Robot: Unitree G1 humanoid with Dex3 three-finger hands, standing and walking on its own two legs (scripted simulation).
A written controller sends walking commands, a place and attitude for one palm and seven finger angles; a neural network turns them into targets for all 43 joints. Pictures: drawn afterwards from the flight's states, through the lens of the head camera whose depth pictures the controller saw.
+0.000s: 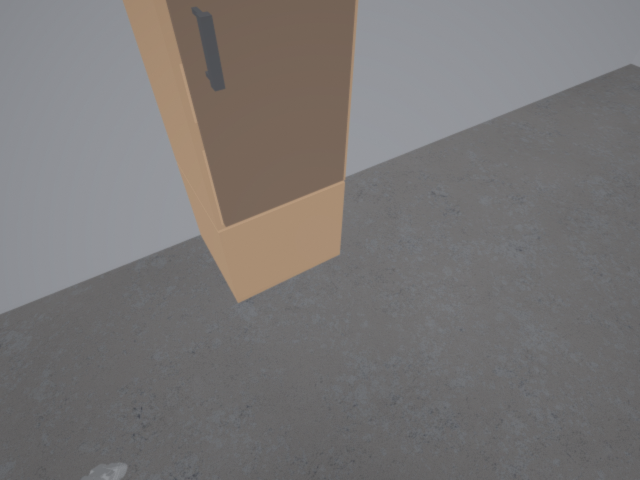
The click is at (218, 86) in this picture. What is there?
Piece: cupboard door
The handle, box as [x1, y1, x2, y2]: [191, 7, 224, 90]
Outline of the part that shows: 191,7 192,12 196,16 208,69 207,71 205,71 206,76 210,80 211,86 214,90 224,88 224,83 211,15 207,11 202,12 197,7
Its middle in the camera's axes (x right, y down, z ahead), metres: -0.22 -0.36 +0.74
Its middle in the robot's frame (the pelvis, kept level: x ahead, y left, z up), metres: +0.81 +0.27 +0.16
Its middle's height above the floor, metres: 0.93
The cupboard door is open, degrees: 0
